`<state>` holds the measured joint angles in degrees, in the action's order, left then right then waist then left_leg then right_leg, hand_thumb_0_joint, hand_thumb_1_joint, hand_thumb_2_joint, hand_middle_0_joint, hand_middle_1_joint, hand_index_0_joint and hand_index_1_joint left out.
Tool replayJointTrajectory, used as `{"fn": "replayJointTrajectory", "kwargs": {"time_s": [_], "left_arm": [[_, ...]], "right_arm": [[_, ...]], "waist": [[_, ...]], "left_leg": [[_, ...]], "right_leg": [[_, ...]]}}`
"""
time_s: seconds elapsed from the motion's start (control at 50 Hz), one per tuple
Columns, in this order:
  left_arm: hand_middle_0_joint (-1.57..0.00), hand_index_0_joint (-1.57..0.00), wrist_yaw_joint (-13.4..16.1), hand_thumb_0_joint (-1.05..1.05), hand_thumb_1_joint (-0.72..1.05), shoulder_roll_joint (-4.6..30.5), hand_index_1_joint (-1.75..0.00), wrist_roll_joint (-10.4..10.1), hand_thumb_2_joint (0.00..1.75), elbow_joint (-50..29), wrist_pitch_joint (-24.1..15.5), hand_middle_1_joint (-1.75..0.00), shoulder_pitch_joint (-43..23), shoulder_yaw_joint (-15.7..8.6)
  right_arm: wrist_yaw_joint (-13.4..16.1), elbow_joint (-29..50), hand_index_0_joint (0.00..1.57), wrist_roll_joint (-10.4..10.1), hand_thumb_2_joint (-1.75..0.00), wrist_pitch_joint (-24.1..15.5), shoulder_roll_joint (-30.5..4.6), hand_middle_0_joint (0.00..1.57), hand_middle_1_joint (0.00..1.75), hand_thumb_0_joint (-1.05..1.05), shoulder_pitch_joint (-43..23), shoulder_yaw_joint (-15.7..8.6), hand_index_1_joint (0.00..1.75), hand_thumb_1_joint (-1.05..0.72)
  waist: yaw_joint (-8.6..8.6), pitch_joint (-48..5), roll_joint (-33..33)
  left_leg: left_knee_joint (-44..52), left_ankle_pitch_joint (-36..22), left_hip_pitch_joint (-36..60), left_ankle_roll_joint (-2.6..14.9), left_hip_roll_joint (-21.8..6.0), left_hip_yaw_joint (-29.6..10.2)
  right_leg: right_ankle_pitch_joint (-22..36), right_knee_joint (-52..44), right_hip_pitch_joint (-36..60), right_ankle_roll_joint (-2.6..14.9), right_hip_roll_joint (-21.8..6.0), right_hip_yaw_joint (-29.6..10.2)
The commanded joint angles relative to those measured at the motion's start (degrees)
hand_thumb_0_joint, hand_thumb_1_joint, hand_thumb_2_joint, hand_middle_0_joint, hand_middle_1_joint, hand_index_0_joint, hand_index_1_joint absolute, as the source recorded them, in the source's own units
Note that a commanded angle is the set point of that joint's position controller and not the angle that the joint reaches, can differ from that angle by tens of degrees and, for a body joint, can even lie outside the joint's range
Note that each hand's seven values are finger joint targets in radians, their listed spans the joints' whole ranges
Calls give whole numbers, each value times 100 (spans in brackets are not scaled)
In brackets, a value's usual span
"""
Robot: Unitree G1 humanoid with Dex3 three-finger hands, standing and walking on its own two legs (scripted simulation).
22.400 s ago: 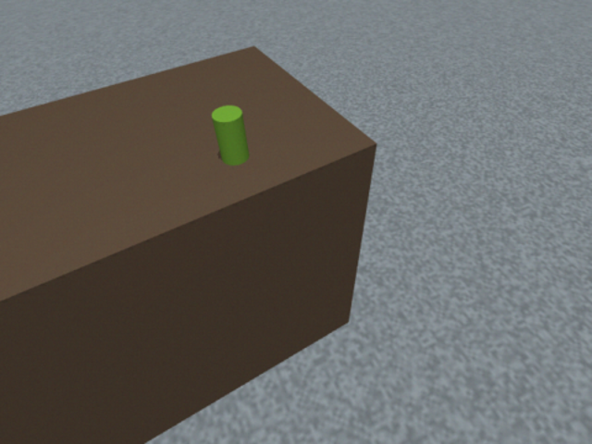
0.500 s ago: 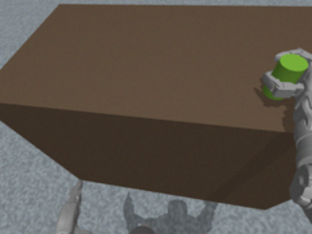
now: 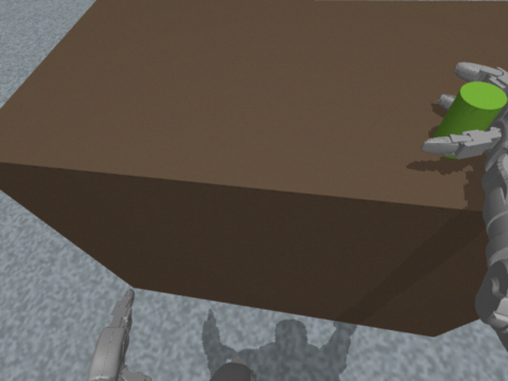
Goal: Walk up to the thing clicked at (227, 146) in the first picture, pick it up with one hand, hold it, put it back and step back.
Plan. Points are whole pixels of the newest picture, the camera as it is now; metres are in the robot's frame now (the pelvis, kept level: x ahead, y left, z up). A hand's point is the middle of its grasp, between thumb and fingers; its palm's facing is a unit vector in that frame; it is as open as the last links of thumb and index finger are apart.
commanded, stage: withdraw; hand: right
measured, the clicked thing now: (465, 122) +0.49 -0.21 +0.12
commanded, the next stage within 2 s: rise in 0.40 s
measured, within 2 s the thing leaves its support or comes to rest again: neither
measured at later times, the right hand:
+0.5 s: hand out of the picture +0.50 -0.27 +0.26, palm faces +0.24 +0.97 -0.01, open 17.5 cm
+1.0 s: hand out of the picture +0.42 -0.39 +0.25, palm faces +0.56 +0.77 -0.30, open 17.7 cm
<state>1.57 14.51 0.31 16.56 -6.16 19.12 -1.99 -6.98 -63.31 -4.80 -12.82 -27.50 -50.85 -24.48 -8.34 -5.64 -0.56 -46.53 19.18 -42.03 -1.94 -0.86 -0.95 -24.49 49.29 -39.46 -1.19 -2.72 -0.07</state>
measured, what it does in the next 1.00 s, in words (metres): stands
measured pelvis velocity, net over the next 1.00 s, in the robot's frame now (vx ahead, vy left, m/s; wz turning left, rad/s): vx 0.03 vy -0.01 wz -0.01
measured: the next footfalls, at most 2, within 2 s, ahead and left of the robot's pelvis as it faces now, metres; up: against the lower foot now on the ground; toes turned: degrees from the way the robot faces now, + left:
none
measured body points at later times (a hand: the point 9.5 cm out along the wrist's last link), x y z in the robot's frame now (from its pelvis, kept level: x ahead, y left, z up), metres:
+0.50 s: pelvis +0.02 +0.00 +0.02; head +0.06 +0.00 +0.46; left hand +0.16 +0.26 -0.04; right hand +0.48 -0.32 +0.26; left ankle +0.03 +0.14 -0.70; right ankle -0.01 -0.13 -0.70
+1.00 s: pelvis +0.03 -0.01 +0.03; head +0.06 -0.01 +0.48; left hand +0.18 +0.25 -0.04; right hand +0.39 -0.43 +0.27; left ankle +0.03 +0.14 -0.70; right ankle -0.01 -0.13 -0.70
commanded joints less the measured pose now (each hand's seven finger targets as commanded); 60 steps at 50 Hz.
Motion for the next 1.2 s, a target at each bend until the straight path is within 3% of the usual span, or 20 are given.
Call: {"fn": "replayJointTrajectory", "kwargs": {"time_s": [0.0, 0.08, 0.14, 0.22, 0.24, 0.3, 0.5, 0.52, 0.58, 0.6, 0.68, 0.7, 0.72, 0.76, 0.84, 0.88, 0.96, 1.0, 1.08, 1.18], "left_arm": [[-5, -4, 77, 0, -55, 808, -5, 11, 5, -877, -287, -5, 226, -461], [-5, -6, 58, 0, -51, 831, -5, 15, 3, -1086, -309, -5, -74, -418], [-5, -5, 96, 0, -52, 1046, -5, -12, 3, -1151, -257, -5, 79, -633], [-5, -5, 103, 0, -51, 973, -4, -62, 3, -936, -188, -5, 228, -580], [-5, -5, 82, 0, -51, 868, -4, -86, 3, -896, -174, -5, 158, -436], [-5, -5, 73, 0, -52, 822, -4, -115, 3, -836, -193, -4, -29, -371], [-6, -4, 157, 0, -57, 840, -5, -209, 7, -277, -321, -4, -104, -160], [-5, -5, 25, 0, -53, 540, -5, -184, 5, -642, -273, -4, -434, 54], [-5, -5, -39, 0, -53, 936, -4, -222, 4, -228, -123, -4, 64, -413], [-5, -5, -78, 0, -53, 964, -4, -206, 4, -178, -79, -4, 226, -393], [-5, -5, -151, 0, -53, 1119, -4, -242, 6, -503, 11, -5, 115, -654], [-5, -5, -176, 0, -52, 1079, -4, -254, 5, -521, -2, -4, 179, -575], [-5, -5, -207, 0, -52, 1003, -4, -263, 5, -440, -10, -4, 4, -503], [-5, -5, -178, 0, -52, 912, -4, -296, 6, -909, -83, -4, -541, -349], [-5, -5, -162, 0, -54, 636, -4, -283, 7, -200, -128, -4, -201, -137], [-5, -4, -173, 0, -54, 793, -4, -262, 7, -633, -183, -4, -504, -277], [-5, -5, -196, 0, -54, 902, -4, -314, 6, -47, -78, -4, 169, -578], [-5, -5, -254, 0, -54, 787, -4, -345, 6, -64, -24, -4, 169, -573], [-5, -5, -290, 0, -53, 1052, -5, -441, 6, -277, 207, -5, 349, -996], [-5, -5, -224, 0, -54, 1066, -4, -458, 6, -393, 421, -4, -137, -1303]], "right_arm": [[-17, 1518, 36, -64, -9, -401, -1457, 36, 24, 0, -2642, -98, 24, 61], [-13, 1877, 19, -64, -13, -414, -1593, 19, 17, 0, -2866, -158, 17, 58], [29, 1860, 16, -44, -14, -329, -1784, 15, 17, 0, -2730, -256, 17, 55], [64, 2426, 11, -44, -9, -208, -2269, 11, 11, 0, -3079, -448, 11, 54], [44, 1802, 10, -32, -8, -68, -2069, 10, 10, 0, -2629, -327, 10, 56], [-9, 2285, 7, -30, -5, 93, -2439, 7, 7, 0, -3246, -438, 7, 61], [-892, 699, 6, -16, -4, 1241, -2550, 5, 6, 0, -3279, -133, 6, 56], [-551, 1036, 6, 566, -4, 999, -3223, 6, 6, 0, -3266, -16, 6, 57], [-232, -203, 6, 586, -3, 1125, -2965, 5, 6, 0, -2544, 114, 6, 61], [-181, -38, 6, 657, -3, 1107, -3205, 5, 6, 0, -2550, 63, 6, 61], [112, 1531, 5, 802, -4, 915, -4263, 5, 6, 0, -3466, -421, 6, 61], [178, 741, 5, 838, -3, 951, -4014, 6, 5, 0, -2951, -339, 5, 61], [246, 855, 5, 853, -3, 907, -4025, 6, 5, 0, -2728, -408, 5, 61], [426, 2320, 5, 837, -4, 665, -4352, 6, 5, 0, -3680, -577, 5, 61], [626, 1872, 5, 786, -4, 629, -3626, 6, 5, 0, -1809, -486, 5, 60], [599, 2599, 5, 677, -4, 620, -3206, 6, 5, 0, -1701, -264, 5, 61], [598, 4162, 5, 407, -5, 719, -2790, 6, 5, 0, 371, -334, 5, 57], [556, 5081, 5, 282, -5, 775, -2228, 6, 5, 0, 1188, -134, 5, 55], [571, 6981, 5, 93, -5, 876, -2006, 6, 5, 0, 3201, -497, 5, 55], [717, 8683, 5, 8, -5, 781, -1783, 5, 6, 0, 4238, -974, 6, 59]], "waist": [[25, -2592, -395], [92, -3048, -685], [91, -3051, -644], [259, -3062, -783], [253, -2641, -622], [328, -2852, -821], [193, -1843, -128], [566, -1725, 129], [261, -919, 488], [319, -963, 397], [571, -2264, -576], [448, -1853, -22], [584, -1869, -232], [734, -2949, -990], [824, -2273, -1248], [767, -2675, -1304], [912, -1811, -1373], [945, -1665, -1199], [925, -1211, -194], [1111, -619, -219]], "left_leg": [[406, -1709, 1465, 167, 164, 180], [251, -2176, 1527, 223, 174, 204], [325, -2272, 1703, 228, 163, 225], [464, -2464, 2036, 225, 148, 213], [511, -2334, 2009, 230, 153, 242], [638, -2378, 2192, 230, 125, 205], [1102, -2049, 1941, 180, 169, 279], [1217, -1855, 2183, 121, 107, 268], [1461, -1293, 1903, 116, 129, 281], [1483, -1284, 1961, 122, 110, 267], [1392, -1949, 2372, 184, 97, 259], [1414, -1927, 2315, 170, 138, 320], [1444, -1856, 2478, 185, 114, 328], [1388, -2009, 2745, 250, 123, 297], [1463, -2087, 2519, 324, 177, 374], [1429, -2353, 2603, 346, 184, 378], [1498, -2236, 2317, 376, 278, 516], [1474, -2345, 2505, 391, 285, 564], [1516, -2663, 3020, 322, 243, 601], [1648, -2152, 3168, 264, 144, 558]], "right_leg": [[1804, -580, 1197, 138, 195, 56], [2656, -492, 1569, 41, 154, 7], [2719, -545, 1673, 51, 167, 24], [2876, -669, 1832, 42, 192, 77], [2710, -754, 1632, 39, 193, 74], [2727, -852, 1806, 37, 189, 101], [2459, -1236, 1837, 151, 158, 49], [2228, -1311, 1616, 136, 212, 164], [1525, -1552, 1342, 211, 239, 191], [1540, -1597, 1359, 209, 251, 213], [2364, -1553, 2251, 99, 251, 219], [2307, -1542, 2032, 118, 232, 203], [2258, -1590, 1925, 86, 250, 214], [2634, -1577, 2586, 11, 215, 212], [3038, -1598, 2573, -60, 182, 195], [3578, -1485, 2889, -96, 124, 178], [4247, -1562, 3041, -144, -6, 109], [4279, -1613, 2973, -131, -13, 138], [3766, -1798, 2611, -8, 68, 220], [2957, -2058, 2584, 43, 151, 219]]}}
